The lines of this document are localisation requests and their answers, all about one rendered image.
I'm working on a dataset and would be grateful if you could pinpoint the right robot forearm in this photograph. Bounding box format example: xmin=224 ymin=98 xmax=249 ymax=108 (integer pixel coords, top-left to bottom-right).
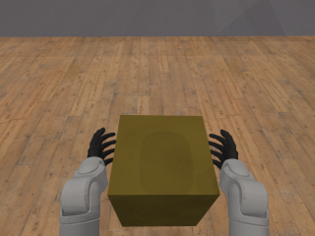
xmin=219 ymin=158 xmax=270 ymax=236

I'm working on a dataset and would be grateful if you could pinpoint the left robot forearm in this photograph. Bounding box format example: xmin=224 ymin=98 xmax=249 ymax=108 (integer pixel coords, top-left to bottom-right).
xmin=59 ymin=156 xmax=108 ymax=236

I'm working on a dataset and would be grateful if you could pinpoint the carton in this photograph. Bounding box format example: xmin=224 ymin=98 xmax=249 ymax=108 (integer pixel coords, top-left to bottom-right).
xmin=107 ymin=115 xmax=221 ymax=227

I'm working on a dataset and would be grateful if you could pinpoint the left robot hand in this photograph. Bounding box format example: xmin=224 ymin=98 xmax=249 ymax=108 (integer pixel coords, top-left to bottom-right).
xmin=87 ymin=127 xmax=116 ymax=166

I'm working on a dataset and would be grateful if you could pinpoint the right robot hand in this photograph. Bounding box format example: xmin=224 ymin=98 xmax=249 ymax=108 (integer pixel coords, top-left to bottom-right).
xmin=208 ymin=129 xmax=238 ymax=171

